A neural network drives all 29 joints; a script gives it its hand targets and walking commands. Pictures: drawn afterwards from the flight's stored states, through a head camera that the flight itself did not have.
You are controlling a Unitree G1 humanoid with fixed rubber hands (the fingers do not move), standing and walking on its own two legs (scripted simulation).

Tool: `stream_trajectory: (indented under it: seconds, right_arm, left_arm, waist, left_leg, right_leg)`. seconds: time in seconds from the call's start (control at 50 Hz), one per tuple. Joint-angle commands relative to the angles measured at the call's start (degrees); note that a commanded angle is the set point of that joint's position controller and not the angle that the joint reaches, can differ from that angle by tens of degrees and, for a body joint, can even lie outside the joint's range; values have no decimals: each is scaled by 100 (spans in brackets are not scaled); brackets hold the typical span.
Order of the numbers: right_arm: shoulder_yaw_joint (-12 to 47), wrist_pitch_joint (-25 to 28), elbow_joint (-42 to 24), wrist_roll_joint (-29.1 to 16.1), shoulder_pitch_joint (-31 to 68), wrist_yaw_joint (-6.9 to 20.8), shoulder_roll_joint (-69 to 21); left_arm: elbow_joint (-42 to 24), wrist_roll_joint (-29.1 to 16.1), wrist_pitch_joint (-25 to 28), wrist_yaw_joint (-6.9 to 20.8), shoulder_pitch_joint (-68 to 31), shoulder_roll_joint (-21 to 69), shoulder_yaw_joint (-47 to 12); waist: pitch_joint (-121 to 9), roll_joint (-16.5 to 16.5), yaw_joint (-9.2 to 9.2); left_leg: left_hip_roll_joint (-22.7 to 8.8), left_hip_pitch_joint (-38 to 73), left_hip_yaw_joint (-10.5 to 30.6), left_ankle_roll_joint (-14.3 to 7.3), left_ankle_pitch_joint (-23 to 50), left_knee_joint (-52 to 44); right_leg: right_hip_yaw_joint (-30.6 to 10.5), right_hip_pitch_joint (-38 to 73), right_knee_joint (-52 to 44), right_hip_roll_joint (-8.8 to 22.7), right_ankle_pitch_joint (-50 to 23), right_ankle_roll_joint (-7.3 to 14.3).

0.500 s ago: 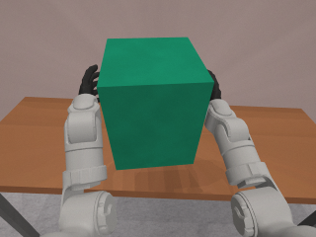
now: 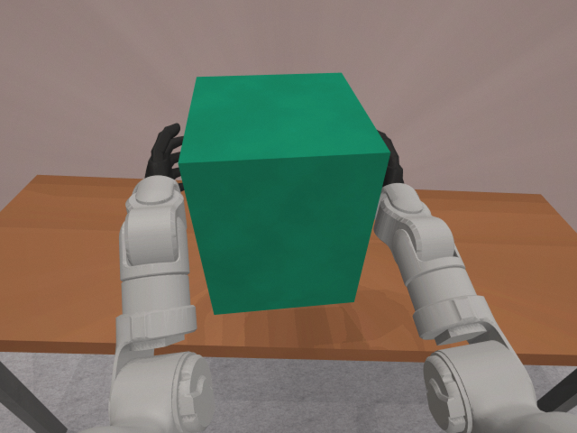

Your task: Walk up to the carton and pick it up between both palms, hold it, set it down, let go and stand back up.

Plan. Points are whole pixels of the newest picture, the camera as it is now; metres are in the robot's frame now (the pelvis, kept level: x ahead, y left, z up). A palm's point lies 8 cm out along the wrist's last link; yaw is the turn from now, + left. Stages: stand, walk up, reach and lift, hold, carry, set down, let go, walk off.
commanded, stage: hold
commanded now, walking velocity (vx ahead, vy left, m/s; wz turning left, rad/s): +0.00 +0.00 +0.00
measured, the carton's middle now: (278, 193) +0.37 +0.00 +0.18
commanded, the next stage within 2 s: none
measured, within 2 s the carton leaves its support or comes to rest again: neither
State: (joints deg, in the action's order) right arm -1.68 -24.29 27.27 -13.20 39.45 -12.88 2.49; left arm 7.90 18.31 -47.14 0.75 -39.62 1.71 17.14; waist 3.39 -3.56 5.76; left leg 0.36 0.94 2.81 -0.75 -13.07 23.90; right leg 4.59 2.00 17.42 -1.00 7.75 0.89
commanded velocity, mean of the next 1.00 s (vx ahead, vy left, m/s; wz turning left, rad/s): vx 0.00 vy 0.00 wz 0.00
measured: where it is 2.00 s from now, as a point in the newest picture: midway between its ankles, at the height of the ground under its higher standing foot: outside the picture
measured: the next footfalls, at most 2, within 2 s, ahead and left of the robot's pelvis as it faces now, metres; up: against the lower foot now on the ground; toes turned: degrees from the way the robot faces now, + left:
none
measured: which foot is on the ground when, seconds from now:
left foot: down 0.00-1.00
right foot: down 0.00-1.00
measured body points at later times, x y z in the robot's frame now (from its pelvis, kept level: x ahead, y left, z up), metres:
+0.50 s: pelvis +0.00 +0.00 +0.00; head -0.06 +0.02 +0.45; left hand +0.38 +0.14 +0.23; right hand +0.37 -0.15 +0.21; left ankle +0.02 +0.11 -0.74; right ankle +0.04 -0.11 -0.74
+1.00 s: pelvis +0.00 +0.00 +0.00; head -0.06 +0.02 +0.45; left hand +0.39 +0.15 +0.24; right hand +0.38 -0.15 +0.21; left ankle +0.02 +0.11 -0.74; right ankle +0.04 -0.11 -0.74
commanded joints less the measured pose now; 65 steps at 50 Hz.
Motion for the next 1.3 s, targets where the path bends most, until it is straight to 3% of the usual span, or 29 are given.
stream_trajectory:
  seconds: [0.0,0.06,0.08,0.12,0.14,0.2,0.28,0.3,0.32,0.34,0.4,0.44,0.5,0.52,0.56,0.7,0.74,0.84,0.86,0.92,0.96,1.0,1.08,1.1,1.12,1.14,1.16,1.18,1.28]
  right_arm:
    - [2236,500,-2358,-648,5554,569,-3478]
    - [2058,452,-1675,-447,5767,645,-3388]
    - [1928,492,-1764,-288,5757,640,-3443]
    - [1962,558,-1943,-323,6111,646,-3496]
    - [1970,587,-1989,-289,6132,620,-3525]
    - [2144,574,-2146,-486,6256,612,-3606]
    - [2263,515,-2448,-552,6019,454,-3636]
    - [2293,491,-2313,-614,6102,502,-3546]
    - [2322,431,-2184,-577,5952,486,-3494]
    - [2291,430,-2245,-586,5646,419,-3528]
    - [2473,379,-2323,-727,5561,450,-3473]
    - [2518,352,-2515,-852,5615,375,-3478]
    - [2518,316,-2456,-810,5472,391,-3487]
    - [2607,350,-2608,-869,5532,429,-3563]
    - [2503,362,-2705,-781,5597,412,-3576]
    - [2024,370,-1907,-468,5645,573,-3534]
    - [1997,419,-1921,-444,5970,654,-3484]
    - [1973,506,-1760,-394,6049,648,-3470]
    - [1898,507,-1738,-369,5862,607,-3417]
    - [2110,484,-1889,-423,5868,595,-3468]
    - [1995,398,-1551,-382,5815,564,-3323]
    - [2096,449,-1765,-441,5824,596,-3385]
    - [2352,465,-2621,-620,5687,406,-3549]
    - [2390,442,-2661,-689,5622,379,-3614]
    - [2468,432,-2647,-774,5872,406,-3489]
    - [2391,408,-2579,-796,5678,409,-3437]
    - [2565,432,-2643,-861,5705,456,-3373]
    - [2536,447,-2840,-886,5749,433,-3396]
    - [2602,427,-2720,-857,5453,523,-3392]
  left_arm:
    - [-1296,-1365,640,752,-4784,3340,-3492]
    - [-452,-1070,569,777,-4750,3277,-2991]
    - [-379,-1156,553,804,-4766,3310,-3035]
    - [-290,-1051,576,795,-4742,3239,-2901]
    - [-211,-1170,578,803,-4847,3292,-2993]
    - [-460,-1252,637,746,-4886,3310,-3047]
    - [-482,-1405,626,781,-4798,3273,-3087]
    - [-345,-1215,606,742,-4549,3217,-2869]
    - [-210,-1119,548,762,-4378,3117,-2702]
    - [-553,-1236,563,826,-4359,3108,-2911]
    - [-768,-1115,508,831,-4166,3027,-2752]
    - [-815,-1146,475,889,-4126,2984,-2810]
    - [-1052,-1113,458,917,-4288,2990,-2909]
    - [-1235,-1142,488,872,-4258,3078,-2923]
    - [-1296,-1213,526,881,-4498,3060,-3091]
    - [-887,-1223,562,818,-4969,3309,-3250]
    - [-635,-1186,574,775,-4913,3361,-3180]
    - [-331,-1170,584,759,-4794,3387,-3063]
    - [-417,-1245,592,783,-4808,3416,-3077]
    - [-496,-1218,579,785,-4561,3309,-2992]
    - [70,-1017,507,864,-4453,3106,-2623]
    - [-65,-1011,529,865,-4410,3125,-2569]
    - [-764,-1294,606,916,-4517,3131,-3016]
    - [-797,-1299,598,899,-4437,3144,-3026]
    - [-799,-1227,575,849,-4405,3142,-2929]
    - [-692,-1216,534,819,-4256,3107,-2964]
    - [-856,-1091,509,782,-4108,3192,-2908]
    - [-1069,-1155,498,787,-4191,3163,-3038]
    - [-1446,-1167,502,677,-4176,3110,-3177]
  waist:
    - [-3166,845,315]
    - [-2473,689,49]
    - [-2405,575,147]
    - [-2605,577,11]
    - [-2670,526,122]
    - [-3132,529,-39]
    - [-3390,315,225]
    - [-3266,416,-88]
    - [-3087,340,-119]
    - [-3187,368,185]
    - [-3253,271,-105]
    - [-3051,357,15]
    - [-3042,303,73]
    - [-3160,297,-76]
    - [-3138,477,107]
    - [-2461,849,235]
    - [-2632,797,55]
    - [-2695,858,101]
    - [-2763,768,246]
    - [-3096,481,87]
    - [-2519,356,120]
    - [-2791,185,19]
    - [-3385,323,292]
    - [-3306,266,288]
    - [-3332,380,14]
    - [-3150,522,119]
    - [-3209,437,-91]
    - [-3234,560,44]
    - [-3246,426,-120]
  left_leg:
    - [178,320,-144,417,2250,-238]
    - [195,-337,-155,227,760,-608]
    - [196,-419,-160,146,530,-687]
    - [193,-529,-224,90,376,-772]
    - [196,-479,-229,122,490,-707]
    - [226,-141,-233,125,1148,-464]
    - [234,58,-150,156,1640,-337]
    - [223,72,-219,167,1686,-349]
    - [243,-18,-254,147,1755,-378]
    - [281,19,-228,203,1904,-328]
    - [265,150,-243,192,2191,-324]
    - [274,84,-236,211,2303,-260]
    - [223,113,-223,244,2026,-362]
    - [213,63,-210,217,2193,-349]
    - [268,53,-198,220,1913,-368]
    - [170,-257,-145,266,907,-647]
    - [159,-364,-129,230,630,-705]
    - [155,-184,-199,265,1199,-490]
    - [142,-121,-139,264,1365,-474]
    - [147,165,-185,242,1823,-402]
    - [175,-120,-238,201,1171,-570]
    - [199,-137,-222,129,1199,-572]
    - [287,257,-200,152,2072,-263]
    - [323,324,-219,162,2157,-225]
    - [266,323,-172,239,2215,-250]
    - [262,280,-181,258,2294,-214]
    - [173,389,-165,287,2544,-223]
    - [226,445,-179,317,2430,-206]
    - [121,408,-112,328,2551,-221]
  right_leg:
    - [149,899,78,-235,-1331,-269]
    - [119,732,-128,-139,-227,-182]
    - [109,726,-122,-76,-110,-186]
    - [69,883,-96,-91,-60,-233]
    - [113,865,-64,-79,-141,-254]
    - [143,924,14,-189,-641,-222]
    - [92,1062,76,-166,-1183,-341]
    - [96,991,31,-195,-1048,-314]
    - [55,1100,3,-195,-1160,-319]
    - [90,1227,41,-197,-1531,-332]
    - [121,1287,55,-266,-1774,-361]
    - [18,1293,72,-220,-1980,-368]
    - [90,1303,27,-264,-1642,-388]
    - [101,1350,59,-257,-1782,-375]
    - [60,1214,72,-216,-1572,-366]
    - [98,751,-1,-149,-416,-239]
    - [147,747,-28,-145,-150,-191]
    - [142,716,-34,-163,-466,-195]
    - [174,767,-35,-182,-633,-210]
    - [133,825,-25,-196,-907,-229]
    - [107,820,-121,-174,-549,-260]
    - [148,952,-91,-211,-678,-292]
    - [181,1234,72,-235,-1757,-352]
    - [154,1212,81,-218,-1908,-395]
    - [143,1070,91,-235,-1731,-382]
    - [161,1052,58,-247,-1715,-340]
    - [199,1153,59,-270,-1725,-327]
    - [132,1091,60,-301,-1769,-295]
    - [122,1003,34,-306,-1528,-296]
